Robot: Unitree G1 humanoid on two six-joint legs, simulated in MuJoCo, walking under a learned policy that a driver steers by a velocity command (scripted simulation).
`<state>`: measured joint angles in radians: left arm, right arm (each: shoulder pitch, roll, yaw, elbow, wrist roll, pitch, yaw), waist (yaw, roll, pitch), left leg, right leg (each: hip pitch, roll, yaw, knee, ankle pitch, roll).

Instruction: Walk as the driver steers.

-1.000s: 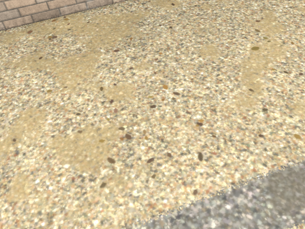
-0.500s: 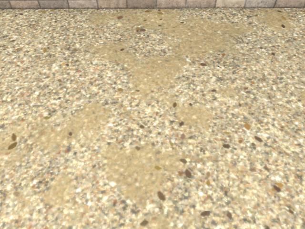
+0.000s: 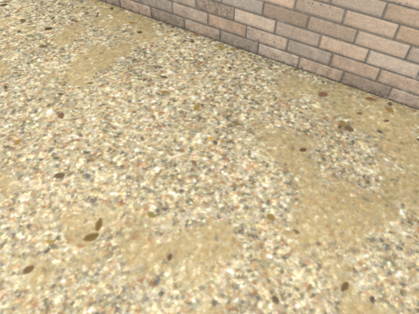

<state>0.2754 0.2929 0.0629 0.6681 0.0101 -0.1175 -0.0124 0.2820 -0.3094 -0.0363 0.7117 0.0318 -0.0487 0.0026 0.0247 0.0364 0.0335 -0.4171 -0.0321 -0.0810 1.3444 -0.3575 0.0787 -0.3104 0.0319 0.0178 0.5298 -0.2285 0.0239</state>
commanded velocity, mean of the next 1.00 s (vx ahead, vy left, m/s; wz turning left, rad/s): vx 0.92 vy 0.00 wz -0.67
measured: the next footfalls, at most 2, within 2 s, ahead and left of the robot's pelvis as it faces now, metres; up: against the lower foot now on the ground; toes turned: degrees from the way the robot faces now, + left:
left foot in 0.28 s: +0.43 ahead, +0.16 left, +0.00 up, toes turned -9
right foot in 0.72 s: +0.76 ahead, -0.20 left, +0.00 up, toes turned -33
